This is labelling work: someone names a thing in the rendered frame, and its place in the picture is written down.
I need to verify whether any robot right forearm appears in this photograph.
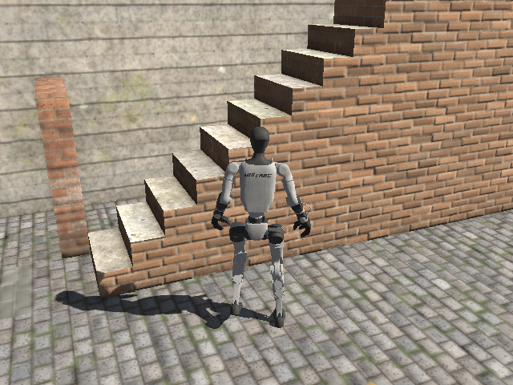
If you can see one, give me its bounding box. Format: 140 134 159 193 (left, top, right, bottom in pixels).
291 194 308 223

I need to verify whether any left robot hand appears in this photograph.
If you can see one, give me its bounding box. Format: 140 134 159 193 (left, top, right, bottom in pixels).
211 216 230 230

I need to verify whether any left robot upper arm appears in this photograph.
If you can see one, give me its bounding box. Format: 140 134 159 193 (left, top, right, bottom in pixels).
219 160 242 205

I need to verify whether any robot left shin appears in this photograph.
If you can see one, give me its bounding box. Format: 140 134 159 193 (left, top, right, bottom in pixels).
232 250 244 305

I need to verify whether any right robot upper arm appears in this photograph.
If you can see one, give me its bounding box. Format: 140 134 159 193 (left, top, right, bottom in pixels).
275 162 299 207

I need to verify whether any right robot hand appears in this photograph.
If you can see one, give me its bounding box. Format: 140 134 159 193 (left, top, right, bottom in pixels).
293 218 311 237

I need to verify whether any robot left forearm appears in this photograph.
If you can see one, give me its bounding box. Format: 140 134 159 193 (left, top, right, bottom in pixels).
213 192 228 219

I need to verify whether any robot left foot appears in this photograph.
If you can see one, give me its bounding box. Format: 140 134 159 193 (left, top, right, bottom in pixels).
230 301 243 315

